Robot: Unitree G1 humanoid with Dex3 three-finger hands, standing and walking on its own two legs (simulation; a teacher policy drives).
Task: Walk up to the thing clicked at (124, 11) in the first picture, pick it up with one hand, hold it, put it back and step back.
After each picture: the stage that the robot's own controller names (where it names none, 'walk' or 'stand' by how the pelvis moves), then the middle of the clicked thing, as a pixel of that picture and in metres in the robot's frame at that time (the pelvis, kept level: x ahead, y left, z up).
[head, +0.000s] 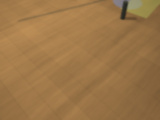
stand; (124, 10) +1.98 -0.50 -0.65
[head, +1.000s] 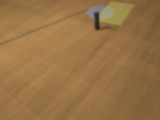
walk; (97, 21) +1.90 +0.01 -0.62
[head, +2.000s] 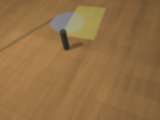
walk; (64, 40) +1.31 +0.28 -0.64
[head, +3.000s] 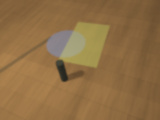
walk; (62, 71) +0.89 +0.28 -0.64
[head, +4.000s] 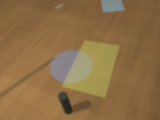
walk; (65, 103) +0.61 +0.26 -0.64
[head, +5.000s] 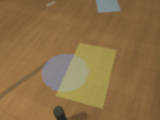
stand; (61, 117) +0.47 +0.22 -0.64
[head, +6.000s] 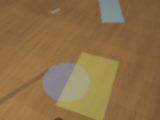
stand; out of the picture +0.42 +0.20 -0.66
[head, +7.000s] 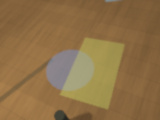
walk; out of the picture +0.39 +0.25 -0.64
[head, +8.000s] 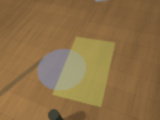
walk; (57, 119) +0.39 +0.26 -0.63
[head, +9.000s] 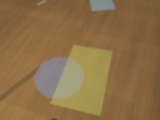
walk; out of the picture +0.36 +0.22 -0.63
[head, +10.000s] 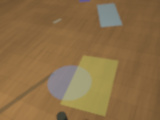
walk; out of the picture +0.52 +0.27 -0.65
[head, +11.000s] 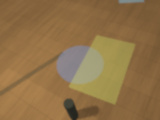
walk; (71, 110) +0.47 +0.20 -0.62
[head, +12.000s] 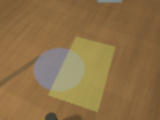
stand; out of the picture +0.35 +0.21 -0.63
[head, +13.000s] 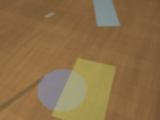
stand; out of the picture +0.34 +0.21 -0.65
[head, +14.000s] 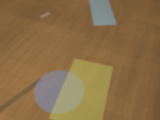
stand; out of the picture +0.31 +0.22 -0.66
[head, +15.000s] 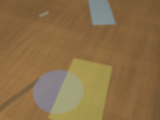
stand; out of the picture +0.30 +0.22 -0.66
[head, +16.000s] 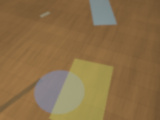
stand; out of the picture +0.30 +0.21 -0.66
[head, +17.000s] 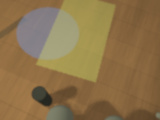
go down; (43, 97) +0.34 +0.24 -0.45
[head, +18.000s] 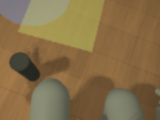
go down; (27, 69) +0.38 +0.29 -0.28
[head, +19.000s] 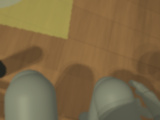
close in; out of the picture +0.35 +0.32 -0.20
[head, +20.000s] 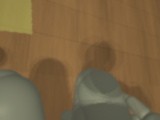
rest palm; out of the picture +0.32 +0.34 -0.14
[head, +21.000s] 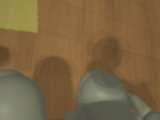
lift; out of the picture +0.30 +0.35 -0.15
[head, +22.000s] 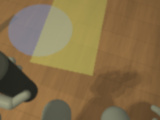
lift; (13, 82) +0.31 +0.23 +0.04
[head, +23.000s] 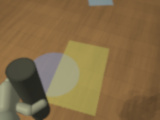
hold; (32, 94) +0.30 +0.18 +0.03
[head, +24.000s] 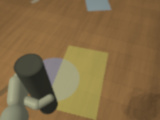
hold; (40, 88) +0.32 +0.16 +0.04
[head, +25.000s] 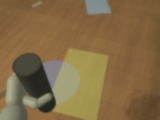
hold; (38, 87) +0.32 +0.16 +0.05
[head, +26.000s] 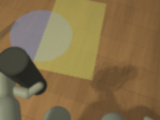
crouch; (28, 76) +0.35 +0.20 -0.02
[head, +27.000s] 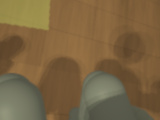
lower; out of the picture +0.34 +0.33 -0.15
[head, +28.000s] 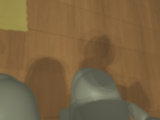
lower; out of the picture +0.34 +0.35 -0.15
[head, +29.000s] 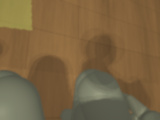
lower; out of the picture +0.32 +0.36 -0.15
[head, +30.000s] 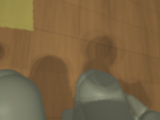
lower; out of the picture +0.31 +0.36 -0.15
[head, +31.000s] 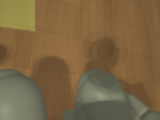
rest; out of the picture +0.31 +0.35 -0.15
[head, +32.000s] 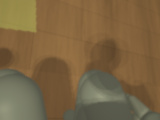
withdraw; out of the picture +0.30 +0.34 -0.15
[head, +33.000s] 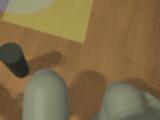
stand; (17, 63) +0.36 +0.30 -0.22
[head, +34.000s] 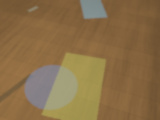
stand; out of the picture +0.30 +0.21 -0.58
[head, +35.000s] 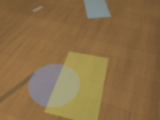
stand; out of the picture +0.32 +0.23 -0.60
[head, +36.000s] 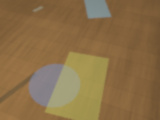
stand; out of the picture +0.32 +0.22 -0.60
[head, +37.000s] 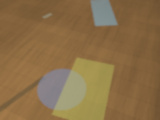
stand; out of the picture +0.34 +0.20 -0.65
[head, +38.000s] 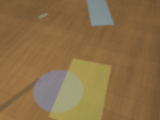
stand; out of the picture +0.31 +0.21 -0.66
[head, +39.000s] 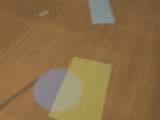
walk; out of the picture +0.30 +0.22 -0.66
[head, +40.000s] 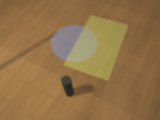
walk; (68, 87) +0.57 +0.18 -0.63
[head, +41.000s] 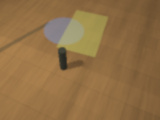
walk; (62, 59) +0.93 +0.16 -0.63
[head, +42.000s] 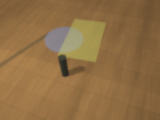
stand; (63, 66) +0.95 +0.22 -0.64
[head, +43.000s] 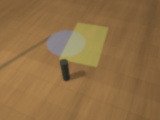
stand; (65, 70) +0.92 +0.21 -0.66
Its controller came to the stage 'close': yes
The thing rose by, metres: 0.68
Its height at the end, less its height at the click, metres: +0.00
